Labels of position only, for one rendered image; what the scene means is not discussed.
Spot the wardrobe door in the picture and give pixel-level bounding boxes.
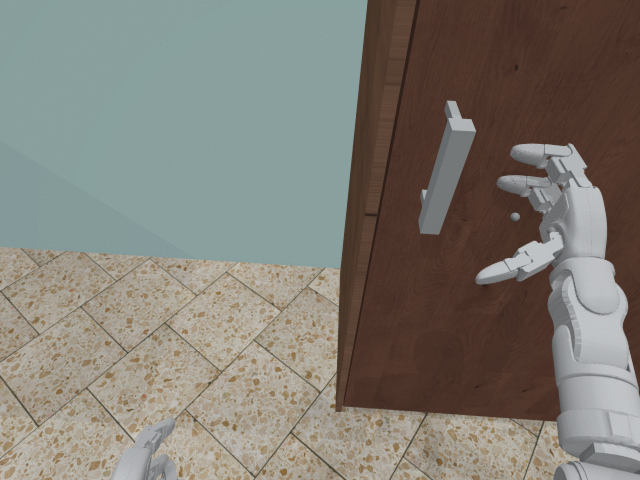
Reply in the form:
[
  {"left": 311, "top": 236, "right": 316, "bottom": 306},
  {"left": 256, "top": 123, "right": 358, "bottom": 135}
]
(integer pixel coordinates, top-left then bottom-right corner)
[{"left": 344, "top": 0, "right": 640, "bottom": 422}]

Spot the handle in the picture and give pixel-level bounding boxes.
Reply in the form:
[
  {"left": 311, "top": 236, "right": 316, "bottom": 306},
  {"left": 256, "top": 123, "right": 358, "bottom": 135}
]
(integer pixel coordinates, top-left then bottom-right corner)
[{"left": 418, "top": 101, "right": 476, "bottom": 235}]

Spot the right robot forearm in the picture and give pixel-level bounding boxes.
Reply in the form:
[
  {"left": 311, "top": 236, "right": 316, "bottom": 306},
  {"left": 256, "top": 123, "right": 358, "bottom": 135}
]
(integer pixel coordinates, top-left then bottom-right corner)
[{"left": 548, "top": 257, "right": 640, "bottom": 475}]

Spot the robot right hand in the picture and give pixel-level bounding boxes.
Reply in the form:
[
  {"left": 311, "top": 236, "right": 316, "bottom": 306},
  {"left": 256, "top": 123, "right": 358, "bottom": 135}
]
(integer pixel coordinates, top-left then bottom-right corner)
[{"left": 476, "top": 143, "right": 607, "bottom": 284}]

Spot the robot left hand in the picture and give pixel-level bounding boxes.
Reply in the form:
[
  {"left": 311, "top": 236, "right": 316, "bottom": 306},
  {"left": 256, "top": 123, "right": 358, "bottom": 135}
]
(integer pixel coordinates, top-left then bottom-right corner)
[{"left": 110, "top": 418, "right": 182, "bottom": 480}]

